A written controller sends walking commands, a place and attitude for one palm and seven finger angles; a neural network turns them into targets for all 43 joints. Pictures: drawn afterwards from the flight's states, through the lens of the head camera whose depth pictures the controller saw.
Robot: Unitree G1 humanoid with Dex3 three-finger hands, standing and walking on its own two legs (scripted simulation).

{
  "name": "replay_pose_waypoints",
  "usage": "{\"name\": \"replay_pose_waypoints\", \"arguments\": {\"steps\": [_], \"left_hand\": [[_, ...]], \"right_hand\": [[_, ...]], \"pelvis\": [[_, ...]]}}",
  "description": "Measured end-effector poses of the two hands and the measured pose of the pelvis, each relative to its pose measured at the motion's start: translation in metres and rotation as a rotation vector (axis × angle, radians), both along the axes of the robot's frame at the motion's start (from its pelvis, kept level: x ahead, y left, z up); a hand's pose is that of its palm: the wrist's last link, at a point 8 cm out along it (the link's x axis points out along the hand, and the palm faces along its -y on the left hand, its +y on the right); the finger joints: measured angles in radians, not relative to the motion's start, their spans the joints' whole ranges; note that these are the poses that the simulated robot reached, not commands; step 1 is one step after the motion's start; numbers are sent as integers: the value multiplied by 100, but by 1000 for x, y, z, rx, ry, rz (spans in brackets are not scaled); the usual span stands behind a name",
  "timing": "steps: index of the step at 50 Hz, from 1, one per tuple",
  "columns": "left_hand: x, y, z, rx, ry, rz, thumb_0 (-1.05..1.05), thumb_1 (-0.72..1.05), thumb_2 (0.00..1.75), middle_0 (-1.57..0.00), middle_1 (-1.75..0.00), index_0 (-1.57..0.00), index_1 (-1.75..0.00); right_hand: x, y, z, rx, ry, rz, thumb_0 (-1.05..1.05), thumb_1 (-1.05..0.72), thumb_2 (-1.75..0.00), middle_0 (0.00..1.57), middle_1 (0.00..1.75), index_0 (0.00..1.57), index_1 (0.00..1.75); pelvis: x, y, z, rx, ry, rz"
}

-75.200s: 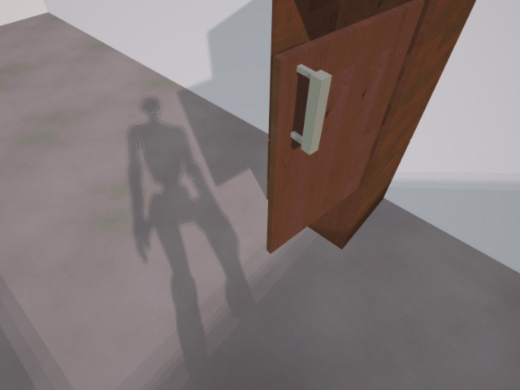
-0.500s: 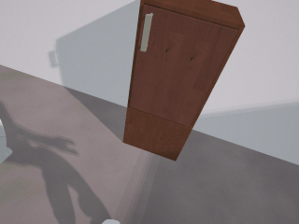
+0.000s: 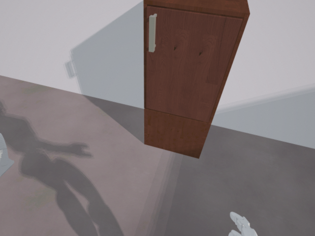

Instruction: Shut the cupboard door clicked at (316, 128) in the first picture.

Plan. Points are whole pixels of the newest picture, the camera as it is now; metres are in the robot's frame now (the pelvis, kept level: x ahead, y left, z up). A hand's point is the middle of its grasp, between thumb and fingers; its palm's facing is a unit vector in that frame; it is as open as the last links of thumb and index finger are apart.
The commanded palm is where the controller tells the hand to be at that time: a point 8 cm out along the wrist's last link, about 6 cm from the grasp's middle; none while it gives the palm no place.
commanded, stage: stop stepping back and stand still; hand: left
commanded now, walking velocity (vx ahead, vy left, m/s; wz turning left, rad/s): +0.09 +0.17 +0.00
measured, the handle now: (153, 33) +0.92 +0.08 +0.14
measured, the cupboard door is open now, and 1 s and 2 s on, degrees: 0 0 0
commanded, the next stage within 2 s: let the arm hang, fingers relaxed in 1.68 s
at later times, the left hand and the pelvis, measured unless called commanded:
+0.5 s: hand (60, 133) +0.27 +0.22 +0.18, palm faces +0.40 -0.77 -0.51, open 7.4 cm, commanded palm +0.21 +0.26 +0.17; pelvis +0.05 -0.02 -0.01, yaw -4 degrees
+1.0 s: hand (71, 123) +0.31 +0.22 +0.16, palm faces +0.36 -0.81 -0.47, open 7.4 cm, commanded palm +0.25 +0.27 +0.17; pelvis +0.09 -0.02 -0.01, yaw -4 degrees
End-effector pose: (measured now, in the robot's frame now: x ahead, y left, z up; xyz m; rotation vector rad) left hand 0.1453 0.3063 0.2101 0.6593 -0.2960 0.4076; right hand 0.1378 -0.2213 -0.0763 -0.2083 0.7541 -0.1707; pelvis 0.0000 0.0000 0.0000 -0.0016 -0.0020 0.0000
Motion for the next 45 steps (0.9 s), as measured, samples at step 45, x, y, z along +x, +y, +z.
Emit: {"name": "replay_pose_waypoints", "arguments": {"steps": [45], "left_hand": [[116,-45,-29,-99,24,-38,1,88,90,-22,-30,-21,-31]], "right_hand": [[84,-50,-17,-1,26,-37,1,-91,-90,21,30,20,30]], "pelvis": [[83,-26,-9,15,12,-58]]}}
